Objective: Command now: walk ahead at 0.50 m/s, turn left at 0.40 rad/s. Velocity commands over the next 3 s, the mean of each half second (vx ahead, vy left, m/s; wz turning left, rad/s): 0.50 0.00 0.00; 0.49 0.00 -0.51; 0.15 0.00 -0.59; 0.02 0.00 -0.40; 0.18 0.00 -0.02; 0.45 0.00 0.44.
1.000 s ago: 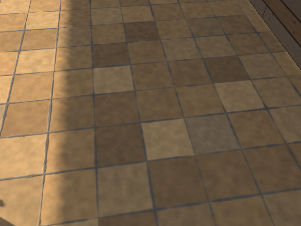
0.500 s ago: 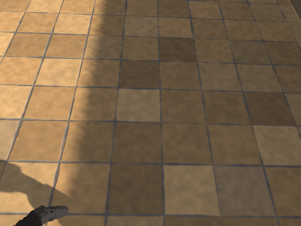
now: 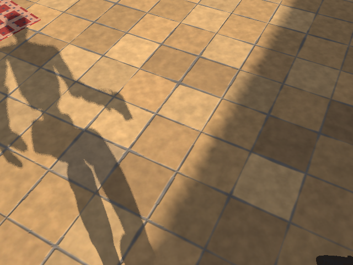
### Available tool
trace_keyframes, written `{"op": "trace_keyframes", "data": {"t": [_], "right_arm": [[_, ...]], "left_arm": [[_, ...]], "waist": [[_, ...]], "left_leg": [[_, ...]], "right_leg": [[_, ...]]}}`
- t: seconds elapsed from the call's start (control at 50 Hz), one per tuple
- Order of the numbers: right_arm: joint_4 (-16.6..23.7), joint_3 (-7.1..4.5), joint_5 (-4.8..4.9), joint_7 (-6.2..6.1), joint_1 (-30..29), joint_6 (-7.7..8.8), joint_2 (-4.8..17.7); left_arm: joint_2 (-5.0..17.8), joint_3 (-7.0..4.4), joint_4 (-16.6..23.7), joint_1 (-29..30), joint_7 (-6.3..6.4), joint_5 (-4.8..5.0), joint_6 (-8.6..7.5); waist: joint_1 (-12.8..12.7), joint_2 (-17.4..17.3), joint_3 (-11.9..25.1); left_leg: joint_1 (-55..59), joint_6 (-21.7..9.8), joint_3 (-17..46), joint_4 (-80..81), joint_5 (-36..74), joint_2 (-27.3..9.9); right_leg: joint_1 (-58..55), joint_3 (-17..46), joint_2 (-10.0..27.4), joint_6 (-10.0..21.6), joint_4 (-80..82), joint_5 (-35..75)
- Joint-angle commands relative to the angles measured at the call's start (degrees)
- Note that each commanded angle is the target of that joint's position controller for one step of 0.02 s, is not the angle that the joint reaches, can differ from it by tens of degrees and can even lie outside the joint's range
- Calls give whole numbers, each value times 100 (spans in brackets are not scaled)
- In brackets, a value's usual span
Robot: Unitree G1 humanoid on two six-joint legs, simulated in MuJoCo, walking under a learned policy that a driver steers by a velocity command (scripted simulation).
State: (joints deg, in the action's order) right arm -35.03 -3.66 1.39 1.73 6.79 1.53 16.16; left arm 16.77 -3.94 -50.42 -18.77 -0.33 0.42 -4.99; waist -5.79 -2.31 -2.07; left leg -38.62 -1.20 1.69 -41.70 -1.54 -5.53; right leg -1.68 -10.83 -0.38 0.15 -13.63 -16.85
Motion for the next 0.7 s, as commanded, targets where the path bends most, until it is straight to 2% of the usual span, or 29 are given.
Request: {"op": "trace_keyframes", "data": {"t": [0.02, 0.06, 0.08, 0.1, 0.12, 0.14, 0.16, 0.18, 0.2, 0.22, 0.24, 0.28, 0.34, 0.42, 0.46, 0.52, 0.56, 0.6, 0.62, 0.64, 0.66, 0.68, 0.7], "right_arm": [[645, 14, 10, 99, -681, 124, 149], [679, -67, -37, 118, -550, 130, 336], [587, -162, -69, 108, -123, 121, 514], [323, -311, -68, 68, 743, 107, 755], [94, -460, -75, -30, 1668, 55, 1120], [44, -528, -91, -82, 1791, 66, 1750], [116, -393, -89, -66, 1974, 110, 1279], [39, -298, -126, -36, 1682, 167, 1046], [17, -245, -103, -37, 1318, 200, 880], [8, -188, -125, -27, 989, 229, 681], [20, -133, -172, -22, 782, 273, 507], [-77, -148, -184, -22, 655, 380, 504], [-295, -193, -238, -77, 693, 499, 609], [-470, -196, -233, -157, 743, 508, 665], [-582, -218, -202, -189, 887, 494, 747], [-791, -262, -135, -214, 1164, 403, 828], [-874, -297, -81, -241, 1220, 303, 899], [-860, -337, -64, -299, 1096, 201, 1047], [-838, -355, -64, -339, 1039, 147, 1127], [-812, -342, -56, -374, 947, 92, 1135], [-747, -281, -88, -415, 999, 109, 1032], [-458, -24, -283, -316, 1620, 259, 244], [-432, 13, -154, -222, 1248, 498, 429]], "left_arm": [[1032, -209, 188, -49, -5, 99, 19], [1193, -241, 135, -34, 11, 152, 83], [1275, -252, 113, 7, 32, 163, 118], [1222, -213, 105, 53, 61, 161, 148], [1001, -107, 200, 45, 86, 49, 116], [220, 160, 449, -562, 1, -113, 0], [671, 74, 330, -239, -65, 66, -157], [928, -18, 568, 345, -96, 271, -211], [824, 22, 611, 534, -77, 256, -227], [783, 8, 557, 588, -52, 150, -197], [775, -19, 487, 427, -54, 118, -112], [532, 10, 366, 132, -55, 125, 64], [400, 19, 466, 442, -4, 105, 197], [301, 35, 610, 957, -89, 75, 142], [194, 89, 752, 1353, -153, 61, 120], [176, 116, 999, 1765, -249, 63, 118], [223, 102, 1175, 1916, -324, 59, 118], [359, 33, 1270, 1739, -377, 63, 136], [500, -47, 1235, 1379, -376, 62, 159], [732, -188, 1077, 618, -347, 76, 169], [1143, -384, 881, -322, -257, 86, 200], [1829, -536, 865, -591, -174, 120, 206], [1518, -420, 1010, -709, -184, 100, 156]], "waist": [[68, 535, -295], [319, 707, -122], [638, 796, 190], [1128, 711, 682], [1524, 402, 1276], [967, -1143, 1992], [1309, -708, 2657], [1314, -523, 1722], [1097, -238, 1161], [900, -50, 801], [689, -113, 661], [479, -121, 554], [485, -47, 152], [660, -46, -42], [840, -1, -171], [1014, 46, -311], [1006, -14, -319], [805, -210, -67], [589, -333, 229], [145, -279, 647], [-289, 41, 1186], [186, 1593, 1804], [-68, 1263, 2647]], "left_leg": [[103, -179, -259, 540, -209, 194], [613, -389, -465, 774, -742, 465], [1302, -522, -583, 940, -829, 660], [2607, -697, -679, 1301, -395, 868], [4390, -923, 98, 1082, -81, 340], [6272, -1902, 3136, 1424, -764, -1321], [6348, -2127, 4277, 2129, -1063, -1694], [5726, -1843, 3257, 2217, -653, -1451], [4893, -1612, 2402, 2256, -159, -1204], [4152, -1469, 1858, 2412, 258, -1007], [3628, -1392, 1488, 2628, 489, -866], [3081, -1423, 1113, 3051, 488, -851], [2848, -1339, 457, 3415, 516, -819], [3025, -1006, -384, 3515, 511, -586], [3170, -929, -599, 3565, 472, -648], [3870, -861, -759, 3358, 678, -865], [4347, -780, -827, 3041, 1222, -1017], [4576, -627, -997, 2391, 2943, -1046], [4592, -533, -1090, 1785, 3934, -1005], [4317, -373, -1259, 730, 4349, -831], [3242, -134, -1309, -767, 3348, -597], [576, 304, -1092, -3022, -1468, 429], [-344, 288, 242, -3940, -3244, 934]], "right_leg": [[-60, 577, 1640, 895, 326, 2687], [-333, 458, 1718, 820, -195, 4237], [-359, 329, 1671, 735, -830, 5147], [-3, 110, 1488, 586, -1839, 5474], [1275, 56, 1281, 371, -3303, 4101], [3666, 251, 267, 4, -5512, -826], [4155, 1438, 120, 37, -6351, -1728], [4631, 1473, 378, 88, -6473, -1333], [4561, 1419, 648, 136, -6088, -841], [4319, 1399, 813, 106, -5695, -523], [3930, 1467, 942, 77, -5500, -281], [3562, 1485, 963, -21, -5300, -11], [3956, 1681, 902, -164, -4733, 680], [3983, 1569, 707, -140, -3353, 2121], [3913, 1346, 643, -86, -2811, 2454], [4191, 1209, 583, 69, -2341, 2196], [4334, 1052, 505, 216, -2189, 1639], [3878, 726, 223, 422, -2152, 1005], [3329, 535, -9, 547, -2199, 719], [2276, 430, -275, 727, -1967, 837], [589, 1024, -99, 1007, -1800, 1132], [-1672, 4053, 1478, 2102, -1601, 654], [-2390, 6024, 1988, 2528, -584, 80]]}}
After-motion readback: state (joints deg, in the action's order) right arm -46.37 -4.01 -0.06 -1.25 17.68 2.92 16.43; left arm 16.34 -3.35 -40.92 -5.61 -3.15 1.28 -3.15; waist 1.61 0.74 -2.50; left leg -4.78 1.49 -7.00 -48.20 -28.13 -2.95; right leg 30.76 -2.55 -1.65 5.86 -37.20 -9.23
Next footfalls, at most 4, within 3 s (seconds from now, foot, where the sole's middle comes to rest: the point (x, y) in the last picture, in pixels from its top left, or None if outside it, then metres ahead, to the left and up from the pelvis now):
0.12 left None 0.24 0.13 -0.78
0.66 right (232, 248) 0.53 -0.11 -0.78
1.10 left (205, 174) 0.84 0.00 -0.78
1.56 right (252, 217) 0.67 -0.19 -0.78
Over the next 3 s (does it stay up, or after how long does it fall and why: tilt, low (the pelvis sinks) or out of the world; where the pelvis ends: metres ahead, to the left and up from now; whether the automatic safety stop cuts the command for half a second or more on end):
stays up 0.97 -0.29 -0.01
